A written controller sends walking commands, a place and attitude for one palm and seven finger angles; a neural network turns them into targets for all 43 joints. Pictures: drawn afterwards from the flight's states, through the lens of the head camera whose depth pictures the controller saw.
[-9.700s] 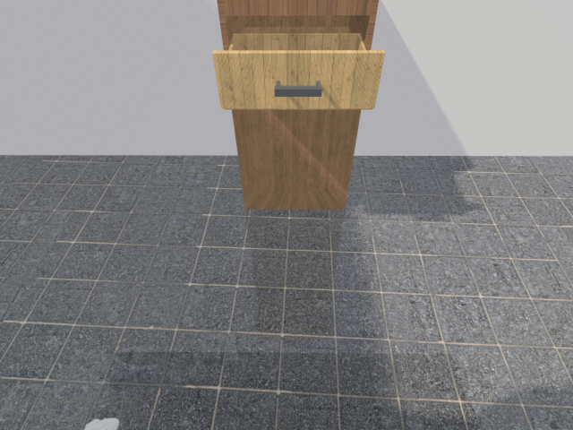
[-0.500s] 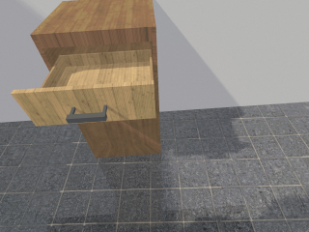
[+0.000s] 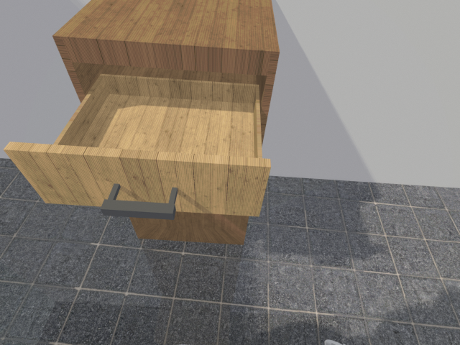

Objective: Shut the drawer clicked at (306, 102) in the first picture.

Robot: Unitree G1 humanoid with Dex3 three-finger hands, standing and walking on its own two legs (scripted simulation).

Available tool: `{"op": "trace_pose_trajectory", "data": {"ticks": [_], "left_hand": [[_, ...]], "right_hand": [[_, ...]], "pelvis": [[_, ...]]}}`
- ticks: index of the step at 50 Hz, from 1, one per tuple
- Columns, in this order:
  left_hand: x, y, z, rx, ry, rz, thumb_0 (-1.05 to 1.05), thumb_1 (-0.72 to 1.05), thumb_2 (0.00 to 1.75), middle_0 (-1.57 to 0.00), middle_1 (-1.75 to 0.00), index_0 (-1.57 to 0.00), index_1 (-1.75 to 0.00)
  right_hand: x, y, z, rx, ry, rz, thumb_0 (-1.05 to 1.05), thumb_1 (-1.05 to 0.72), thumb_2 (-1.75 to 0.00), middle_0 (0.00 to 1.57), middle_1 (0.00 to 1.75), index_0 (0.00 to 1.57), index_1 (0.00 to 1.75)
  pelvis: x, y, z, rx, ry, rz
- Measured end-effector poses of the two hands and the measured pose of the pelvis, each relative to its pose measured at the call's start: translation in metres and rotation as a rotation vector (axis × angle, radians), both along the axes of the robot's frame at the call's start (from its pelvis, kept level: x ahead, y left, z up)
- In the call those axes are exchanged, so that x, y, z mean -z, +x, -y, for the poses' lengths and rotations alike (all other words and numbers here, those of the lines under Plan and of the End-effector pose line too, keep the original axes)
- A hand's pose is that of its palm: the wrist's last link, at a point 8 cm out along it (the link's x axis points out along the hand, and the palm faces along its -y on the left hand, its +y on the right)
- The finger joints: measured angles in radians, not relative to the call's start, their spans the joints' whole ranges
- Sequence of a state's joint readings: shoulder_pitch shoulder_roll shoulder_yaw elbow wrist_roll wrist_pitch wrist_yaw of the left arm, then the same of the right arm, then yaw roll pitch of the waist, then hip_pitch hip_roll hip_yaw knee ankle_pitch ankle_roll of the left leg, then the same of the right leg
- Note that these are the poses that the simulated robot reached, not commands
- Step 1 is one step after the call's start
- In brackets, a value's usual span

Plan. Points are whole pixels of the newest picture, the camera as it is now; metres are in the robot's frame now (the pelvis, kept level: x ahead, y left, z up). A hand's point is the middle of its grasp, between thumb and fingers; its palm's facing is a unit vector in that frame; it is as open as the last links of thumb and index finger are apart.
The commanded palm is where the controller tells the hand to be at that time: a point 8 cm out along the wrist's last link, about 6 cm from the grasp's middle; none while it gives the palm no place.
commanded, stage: come to a stop and stand still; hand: left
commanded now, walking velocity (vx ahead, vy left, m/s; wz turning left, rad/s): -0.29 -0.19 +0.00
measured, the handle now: (142, 200) +0.34 +0.21 +0.04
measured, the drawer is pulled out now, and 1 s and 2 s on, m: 0.29 0.29 0.29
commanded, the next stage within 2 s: look again from close up in 1.04 s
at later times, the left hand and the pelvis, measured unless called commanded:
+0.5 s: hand out of the picture +0.07 +0.13 -0.14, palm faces +0.04 -0.96 -0.28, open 7.3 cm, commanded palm none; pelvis +0.01 -0.06 +0.01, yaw +1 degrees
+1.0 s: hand out of the picture -0.05 +0.16 -0.16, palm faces +0.09 -0.98 -0.17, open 7.4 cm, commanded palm none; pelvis -0.05 -0.02 +0.02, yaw +1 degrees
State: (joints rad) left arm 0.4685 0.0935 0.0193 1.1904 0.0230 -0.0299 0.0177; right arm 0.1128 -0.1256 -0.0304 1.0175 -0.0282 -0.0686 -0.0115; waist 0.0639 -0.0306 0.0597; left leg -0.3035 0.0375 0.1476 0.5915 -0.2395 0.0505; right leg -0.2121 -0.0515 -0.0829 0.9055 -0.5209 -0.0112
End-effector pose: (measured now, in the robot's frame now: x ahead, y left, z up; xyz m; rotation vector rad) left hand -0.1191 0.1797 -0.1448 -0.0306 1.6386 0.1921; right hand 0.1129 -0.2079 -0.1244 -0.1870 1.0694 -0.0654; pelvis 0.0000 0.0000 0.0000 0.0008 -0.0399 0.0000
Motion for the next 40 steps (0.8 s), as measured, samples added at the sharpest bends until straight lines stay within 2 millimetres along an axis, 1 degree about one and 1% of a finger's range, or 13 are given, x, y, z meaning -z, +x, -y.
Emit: {"op": "trace_pose_trajectory", "data": {"ticks": [2, 3, 6, 10, 14, 17, 19, 23, 27, 31, 34, 37, 40], "left_hand": [[0.0, 0.026, -0.012, 0.027, 0.019, 0.036, 0.01, 0.91, 0.9, -0.2, -0.29, -0.2, -0.3], [-0.001, 0.042, -0.018, 0.04, 0.03, 0.061, 0.01, 0.91, 0.9, -0.2, -0.29, -0.2, -0.3], [-0.003, 0.088, -0.031, 0.07, 0.067, 0.153, 0.01, 0.91, 0.9, -0.2, -0.29, -0.2, -0.3], [-0.006, 0.142, -0.038, 0.096, 0.111, 0.269, 0.01, 0.91, 0.9, -0.2, -0.29, -0.2, -0.3], [-0.014, 0.177, -0.034, 0.124, 0.152, 0.347, 0.01, 0.91, 0.9, -0.2, -0.29, -0.2, -0.3], [-0.018, 0.189, -0.025, 0.149, 0.188, 0.385, 0.0, 0.91, 0.9, -0.2, -0.29, -0.2, -0.3], [-0.022, 0.189, -0.015, 0.171, 0.198, 0.385, 0.0, 0.91, 0.9, -0.2, -0.29, -0.2, -0.3], [-0.033, 0.182, 0.0, 0.179, 0.198, 0.376, 0.01, 0.91, 0.9, -0.2, -0.29, -0.2, -0.3], [-0.04, 0.171, 0.004, 0.157, 0.21, 0.379, 0.01, 0.91, 0.9, -0.2, -0.3, -0.21, -0.3], [-0.04, 0.153, 0.0, 0.13, 0.213, 0.383, 0.01, 0.91, 0.9, -0.21, -0.3, -0.21, -0.3], [-0.036, 0.132, -0.006, 0.107, 0.206, 0.369, 0.01, 0.91, 0.9, -0.21, -0.3, -0.21, -0.3], [-0.028, 0.108, -0.015, 0.087, 0.187, 0.335, 0.01, 0.9, 0.9, -0.21, -0.3, -0.21, -0.3], [-0.015, 0.085, -0.026, 0.075, 0.155, 0.292, 0.01, 0.9, 0.9, -0.21, -0.3, -0.21, -0.3]], "right_hand": [[-0.002, -0.004, -0.005, 0.035, 0.007, -0.011, 0.0, -0.92, -0.9, 0.2, 0.3, 0.2, 0.3], [-0.004, -0.003, -0.002, 0.069, 0.001, 0.0, -0.01, -0.93, -0.9, 0.2, 0.3, 0.2, 0.3], [-0.009, -0.005, 0.008, 0.086, -0.031, -0.019, -0.04, -0.96, -0.9, 0.2, 0.3, 0.21, 0.3], [-0.006, -0.018, 0.025, 0.089, -0.052, -0.094, -0.03, -0.96, -0.9, 0.2, 0.3, 0.21, 0.3], [0.004, -0.037, 0.042, 0.102, -0.039, -0.165, -0.02, -0.94, -0.9, 0.2, 0.3, 0.2, 0.3], [0.018, -0.052, 0.056, 0.119, -0.009, -0.208, -0.01, -0.93, -0.9, 0.2, 0.3, 0.2, 0.3], [0.025, -0.061, 0.065, 0.139, 0.013, -0.233, 0.0, -0.92, -0.9, 0.2, 0.3, 0.2, 0.3], [0.026, -0.081, 0.075, 0.151, 0.033, -0.286, 0.0, -0.92, -0.9, 0.2, 0.3, 0.2, 0.3], [0.024, -0.1, 0.08, 0.139, 0.038, -0.321, 0.01, -0.91, -0.9, 0.2, 0.3, 0.2, 0.3], [0.02, -0.114, 0.081, 0.114, 0.028, -0.336, 0.01, -0.91, -0.9, 0.2, 0.3, 0.2, 0.3], [0.016, -0.119, 0.079, 0.094, 0.012, -0.327, 0.01, -0.91, -0.9, 0.2, 0.3, 0.2, 0.3], [0.01, -0.125, 0.073, 0.086, -0.01, -0.298, 0.01, -0.91, -0.9, 0.2, 0.3, 0.2, 0.3], [0.007, -0.14, 0.063, 0.098, -0.038, -0.266, 0.01, -0.91, -0.9, 0.2, 0.3, 0.2, 0.3]], "pelvis": [[-0.004, 0.008, -0.002, 0.005, 0.003, 0.004], [-0.006, 0.011, -0.003, 0.006, 0.005, 0.003], [-0.01, 0.017, -0.002, -0.001, 0.01, 0.002], [-0.012, 0.021, 0.007, -0.014, 0.011, 0.003], [-0.01, 0.022, 0.023, -0.022, 0.014, 0.003], [-0.004, 0.021, 0.039, -0.016, 0.032, 0.0], [-0.003, 0.018, 0.047, -0.012, 0.025, 0.001], [-0.009, 0.011, 0.055, -0.02, 0.037, -0.006], [-0.014, 0.001, 0.058, -0.026, 0.044, -0.012], [-0.016, -0.013, 0.057, -0.033, 0.045, -0.017], [-0.016, -0.024, 0.053, -0.034, 0.042, -0.022], [-0.015, -0.035, 0.044, -0.027, 0.034, -0.026], [-0.01, -0.044, 0.032, -0.024, 0.005, -0.03]]}}
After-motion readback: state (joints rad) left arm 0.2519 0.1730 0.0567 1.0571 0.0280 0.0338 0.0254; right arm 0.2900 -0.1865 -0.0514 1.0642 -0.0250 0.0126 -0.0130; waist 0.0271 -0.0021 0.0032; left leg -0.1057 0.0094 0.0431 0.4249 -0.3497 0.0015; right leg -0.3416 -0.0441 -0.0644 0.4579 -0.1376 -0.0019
